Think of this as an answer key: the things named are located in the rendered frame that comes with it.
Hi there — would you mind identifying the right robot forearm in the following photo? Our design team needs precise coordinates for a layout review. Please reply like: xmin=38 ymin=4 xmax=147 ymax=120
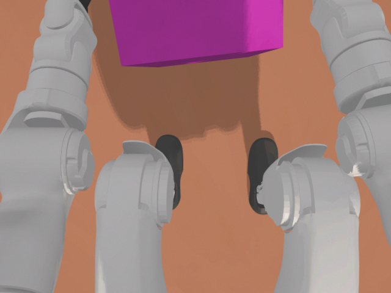
xmin=310 ymin=0 xmax=391 ymax=114

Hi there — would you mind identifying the robot right shin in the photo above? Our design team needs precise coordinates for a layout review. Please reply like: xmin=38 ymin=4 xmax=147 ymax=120
xmin=257 ymin=143 xmax=360 ymax=219

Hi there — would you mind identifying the left robot hand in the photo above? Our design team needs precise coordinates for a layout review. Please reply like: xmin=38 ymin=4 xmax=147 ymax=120
xmin=79 ymin=0 xmax=91 ymax=13

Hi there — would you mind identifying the robot left upper arm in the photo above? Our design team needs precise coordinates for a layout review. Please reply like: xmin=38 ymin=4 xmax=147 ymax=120
xmin=0 ymin=127 xmax=95 ymax=293

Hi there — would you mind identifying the carton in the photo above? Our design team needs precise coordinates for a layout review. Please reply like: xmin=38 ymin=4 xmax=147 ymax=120
xmin=109 ymin=0 xmax=283 ymax=67

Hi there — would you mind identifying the robot left thigh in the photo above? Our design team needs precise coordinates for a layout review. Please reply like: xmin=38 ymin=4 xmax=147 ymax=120
xmin=95 ymin=154 xmax=174 ymax=293

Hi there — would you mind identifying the robot right upper arm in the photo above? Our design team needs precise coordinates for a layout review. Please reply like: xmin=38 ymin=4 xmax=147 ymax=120
xmin=335 ymin=104 xmax=391 ymax=248

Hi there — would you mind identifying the left robot forearm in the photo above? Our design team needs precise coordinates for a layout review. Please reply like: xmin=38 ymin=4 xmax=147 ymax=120
xmin=0 ymin=0 xmax=97 ymax=137

